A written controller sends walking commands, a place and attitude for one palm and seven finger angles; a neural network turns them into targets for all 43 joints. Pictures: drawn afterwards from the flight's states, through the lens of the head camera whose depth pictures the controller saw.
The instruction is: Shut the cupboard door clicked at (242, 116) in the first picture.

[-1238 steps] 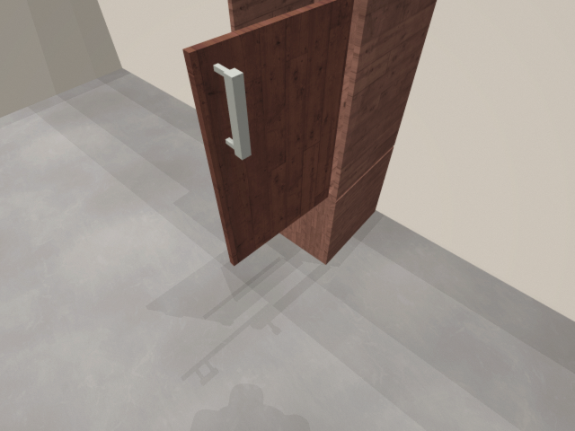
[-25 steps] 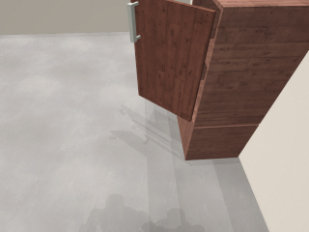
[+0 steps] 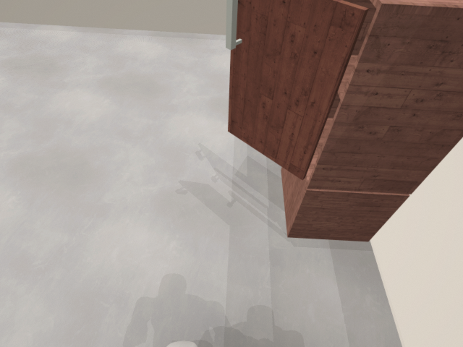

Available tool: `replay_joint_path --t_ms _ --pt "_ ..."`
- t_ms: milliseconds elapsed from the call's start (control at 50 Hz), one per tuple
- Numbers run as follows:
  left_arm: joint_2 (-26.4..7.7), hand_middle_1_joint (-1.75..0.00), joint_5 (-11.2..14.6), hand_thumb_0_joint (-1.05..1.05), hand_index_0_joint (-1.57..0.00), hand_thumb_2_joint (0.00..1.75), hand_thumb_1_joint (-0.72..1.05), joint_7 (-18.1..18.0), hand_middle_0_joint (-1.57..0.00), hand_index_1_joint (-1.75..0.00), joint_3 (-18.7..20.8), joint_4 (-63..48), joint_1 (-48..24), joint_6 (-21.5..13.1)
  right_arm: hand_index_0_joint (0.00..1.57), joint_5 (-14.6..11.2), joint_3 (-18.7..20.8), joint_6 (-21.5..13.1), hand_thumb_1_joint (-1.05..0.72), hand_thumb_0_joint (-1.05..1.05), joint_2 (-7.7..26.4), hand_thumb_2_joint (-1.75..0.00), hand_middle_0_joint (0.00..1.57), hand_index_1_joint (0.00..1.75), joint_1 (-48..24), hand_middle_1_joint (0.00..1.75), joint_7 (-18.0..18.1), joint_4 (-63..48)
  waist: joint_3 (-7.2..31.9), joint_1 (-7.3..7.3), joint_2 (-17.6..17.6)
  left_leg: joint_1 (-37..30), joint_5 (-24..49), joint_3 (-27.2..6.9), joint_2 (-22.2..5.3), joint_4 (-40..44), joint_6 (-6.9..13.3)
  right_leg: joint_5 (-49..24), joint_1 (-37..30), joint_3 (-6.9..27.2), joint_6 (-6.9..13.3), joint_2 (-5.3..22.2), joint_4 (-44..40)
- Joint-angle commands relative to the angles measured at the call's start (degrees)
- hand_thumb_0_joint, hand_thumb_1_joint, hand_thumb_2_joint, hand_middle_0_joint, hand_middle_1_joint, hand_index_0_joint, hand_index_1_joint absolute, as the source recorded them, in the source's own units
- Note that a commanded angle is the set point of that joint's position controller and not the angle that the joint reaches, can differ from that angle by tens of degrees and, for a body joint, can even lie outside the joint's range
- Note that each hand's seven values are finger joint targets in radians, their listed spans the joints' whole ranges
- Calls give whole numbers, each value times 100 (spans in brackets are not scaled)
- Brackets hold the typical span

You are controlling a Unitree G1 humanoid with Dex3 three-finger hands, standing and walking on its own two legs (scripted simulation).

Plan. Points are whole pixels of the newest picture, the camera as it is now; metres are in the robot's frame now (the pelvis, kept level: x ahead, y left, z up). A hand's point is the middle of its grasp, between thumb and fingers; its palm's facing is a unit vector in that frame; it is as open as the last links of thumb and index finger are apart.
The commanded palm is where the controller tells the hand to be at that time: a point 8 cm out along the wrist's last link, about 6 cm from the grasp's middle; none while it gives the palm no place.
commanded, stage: walk to a spot facing it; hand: left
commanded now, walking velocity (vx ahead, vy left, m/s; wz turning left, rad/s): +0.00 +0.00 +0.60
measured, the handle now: (236, 18) +0.95 +0.03 +0.14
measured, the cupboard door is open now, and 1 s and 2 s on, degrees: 49 49 49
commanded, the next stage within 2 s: none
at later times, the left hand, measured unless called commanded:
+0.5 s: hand out of the picture +0.00 +0.23 -0.15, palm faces +0.32 -0.89 -0.32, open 7.4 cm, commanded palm none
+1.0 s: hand out of the picture -0.10 +0.23 -0.17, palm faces +0.61 -0.76 -0.24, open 7.4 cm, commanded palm none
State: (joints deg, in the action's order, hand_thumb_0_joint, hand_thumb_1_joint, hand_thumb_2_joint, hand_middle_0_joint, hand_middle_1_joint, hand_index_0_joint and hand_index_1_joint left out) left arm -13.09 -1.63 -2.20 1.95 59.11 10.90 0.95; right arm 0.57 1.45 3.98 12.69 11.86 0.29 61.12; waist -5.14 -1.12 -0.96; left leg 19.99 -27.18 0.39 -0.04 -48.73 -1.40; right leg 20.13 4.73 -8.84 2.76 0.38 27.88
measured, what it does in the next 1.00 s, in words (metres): steps on the spot, turning left: right foot, then left foot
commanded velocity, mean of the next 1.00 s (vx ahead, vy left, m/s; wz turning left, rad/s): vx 0.09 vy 0.00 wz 0.60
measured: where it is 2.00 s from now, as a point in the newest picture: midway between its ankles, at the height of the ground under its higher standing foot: (161, 346)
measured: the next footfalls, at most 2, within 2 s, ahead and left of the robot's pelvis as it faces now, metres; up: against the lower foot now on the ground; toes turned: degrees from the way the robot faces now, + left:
right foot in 0.44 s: +0.05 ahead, -0.11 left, +0.00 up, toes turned +15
left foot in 0.80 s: -0.07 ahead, +0.12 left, +0.00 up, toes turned +36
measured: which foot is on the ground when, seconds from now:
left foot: down 0.00-0.44, up 0.46-0.78, down 0.80-1.00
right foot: down 0.00-0.12, up 0.14-0.42, down 0.44-0.80, up 0.82-1.00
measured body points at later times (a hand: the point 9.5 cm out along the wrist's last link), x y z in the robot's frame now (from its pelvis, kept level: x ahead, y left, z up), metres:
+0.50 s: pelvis -0.02 -0.01 -0.01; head +0.01 -0.02 +0.44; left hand -0.02 +0.27 -0.13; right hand +0.10 -0.24 -0.16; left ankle +0.01 +0.14 -0.70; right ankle +0.01 -0.12 -0.74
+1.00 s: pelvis -0.02 +0.02 +0.00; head +0.01 +0.06 +0.45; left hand -0.13 +0.27 -0.15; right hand +0.17 -0.14 -0.13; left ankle -0.11 +0.09 -0.73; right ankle +0.06 -0.10 -0.66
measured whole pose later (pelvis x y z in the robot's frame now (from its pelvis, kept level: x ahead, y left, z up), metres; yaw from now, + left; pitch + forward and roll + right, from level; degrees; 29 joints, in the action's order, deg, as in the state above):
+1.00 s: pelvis -0.02 +0.02 +0.00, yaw +38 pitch +1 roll +0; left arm -15.0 -1.8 0.6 4.7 53.0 12.3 2.6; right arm 1.6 1.4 -0.4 10.5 14.4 0.0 52.4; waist -4.8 -0.7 -2.1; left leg 11.4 -17.2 -1.6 0.7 -27.8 1.2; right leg 21.6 29.2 -3.0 -3.6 5.2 62.6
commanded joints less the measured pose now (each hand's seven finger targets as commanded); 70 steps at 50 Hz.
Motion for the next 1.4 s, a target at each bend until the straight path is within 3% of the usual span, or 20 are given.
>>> replay_joint_path --t_ms 0,60,80,100,160,380,420,440,520,660,740,760,780,800,1140,1160,1200,1220,1280,1380 --pt "-1254 -30 -22 0 -20 90 90 -33 -20 -30 374 -460 -50 -78 20 -2 184 -106 -90 0 447 -90 20 30 -53 30 -38 -611 -93 -33 -462 237 130 106 -403 190 -48 -3614 318 628 681 2058 -337" --pt "-1043 -30 59 0 -20 90 90 7 -20 -30 364 -519 143 -28 20 85 226 -180 -90 0 551 -90 20 30 704 30 -78 -497 340 -292 352 -1126 2261 99 -317 1947 94 -2345 976 -34 -11 1517 1215" --pt "-677 -30 119 0 -20 90 90 39 -20 -30 325 -614 411 22 20 146 350 -235 -90 0 1092 -90 20 30 920 30 -48 -543 519 -272 2059 -1352 3853 -1950 -1492 2569 742 149 1870 -286 -488 666 2539" --pt "-564 -30 97 0 -20 90 90 19 -20 -30 260 -853 82 64 20 121 432 -227 -90 0 1377 -90 20 30 1091 30 23 -552 743 -392 2162 -1168 4305 -3032 -2185 3101 1328 2054 2139 387 -504 280 3384" --pt "-540 -30 21 0 -20 90 90 50 -20 -30 349 -930 -116 109 20 179 424 -252 -90 0 1272 -90 20 30 508 30 83 -818 449 -169 1357 -91 672 -2798 -1730 3476 1145 1124 2156 879 -436 421 3701" --pt "-531 -30 62 0 -20 90 90 54 -20 -30 372 -861 944 13 20 100 508 -118 -90 0 985 -90 20 30 -85 30 59 -1148 895 292 864 547 1011 -2066 -582 2758 629 -119 92 605 -478 -84 -94" --pt "-1479 -30 -102 0 -20 90 90 -6 -20 -30 551 -1004 958 -44 20 32 470 -115 -90 0 352 -90 20 30 -86 30 -10 -1320 568 435 -1589 2086 -287 -496 750 52 -149 1248 -184 3381 432 2399 -1837" --pt "-1381 -30 -40 0 -20 90 90 -32 -20 -30 452 -1130 427 -27 20 110 534 -92 -90 0 627 -90 20 30 -304 30 -49 -1283 56 293 -1117 1808 -457 -701 301 -1377 -42 1293 1164 3317 642 2868 -1978" --pt "-800 -30 -40 0 -20 90 90 -16 -20 -30 340 -1329 -569 -139 20 101 511 -2 -90 0 463 -90 20 30 258 30 -197 -1079 -90 -361 -757 1410 628 -374 -60 -2368 -151 -374 1493 1290 407 1779 -1322" --pt "-1143 -30 -53 0 -20 90 90 -5 -20 -30 476 -949 703 -154 20 25 310 -136 -90 0 274 -90 20 30 -564 30 -195 -1361 587 339 -960 836 2 362 -31 146 -190 -3734 -335 601 476 1996 -248" --pt "-1186 -30 4 0 -20 90 90 50 -20 -30 526 -932 644 -126 20 33 309 -253 -90 0 478 -90 20 30 -40 30 -165 -1262 997 96 -835 -622 1047 534 59 2060 -34 -3231 -10 209 25 1922 538" --pt "-994 -30 58 0 -20 90 90 81 -20 -30 489 -988 635 -99 20 62 381 -308 -90 0 815 -90 20 30 340 30 -155 -1166 1228 -133 35 -1673 1641 18 -305 2688 108 -2044 775 -97 -252 1668 1356" --pt "-578 -30 88 0 -20 90 90 155 -20 -30 394 -1220 525 -72 20 138 552 -334 -90 0 1538 -90 20 30 694 30 -103 -1106 1320 -342 1935 -2623 2643 -2195 -1877 2912 824 1365 2692 -329 -664 757 2675" --pt "-531 -30 -2 0 -20 90 90 144 -20 -30 310 -1500 -191 -26 20 146 597 -290 -90 0 1722 -90 20 30 1205 30 -41 -921 1125 -657 1747 -2648 2936 -2768 -2352 2997 1389 1979 3454 281 -584 574 3378" --pt "-528 -30 30 0 -20 90 90 412 -20 -30 373 -1202 91 -251 20 107 389 -557 -90 0 1034 -90 20 30 418 30 49 -907 272 254 879 -200 920 -1630 -917 2952 1027 -737 766 402 -653 38 576" --pt "-698 -30 15 0 -20 90 90 380 -20 -30 457 -1006 744 -306 20 68 378 -564 -90 0 913 -90 20 30 292 30 38 -946 406 571 376 556 522 -1405 -578 2277 847 -689 -412 589 -597 148 123" --pt "-1713 -30 -65 0 -20 90 90 228 -20 -30 658 -776 1911 -364 20 -18 273 -623 -90 0 261 -90 20 30 447 30 4 -1189 1113 963 -2484 2087 -1040 -421 612 -1369 387 2059 -1527 4167 106 2798 -1828" --pt "-1523 -30 1 0 -20 90 90 167 -20 -30 599 -886 1399 -305 20 54 365 -535 -90 0 523 -90 20 30 322 30 -37 -1193 366 672 -1718 2249 -608 -716 184 -2282 411 3004 -494 4269 149 2890 -2241" --pt "-642 -30 -15 0 -20 90 90 141 -20 -30 387 -1079 272 -414 20 150 371 -442 -90 0 373 -90 20 30 527 30 -140 -800 93 12 -849 1728 963 -538 -375 -2815 249 1754 927 2403 49 2251 -2064" --pt "-308 -30 13 0 -20 90 90 147 -20 -30 316 -771 743 -592 20 108 326 -346 -90 0 85 -90 20 30 474 30 -234 -696 333 -2 -584 1869 1671 -192 -363 -2308 73 -1125 196 451 -8 1744 -1739"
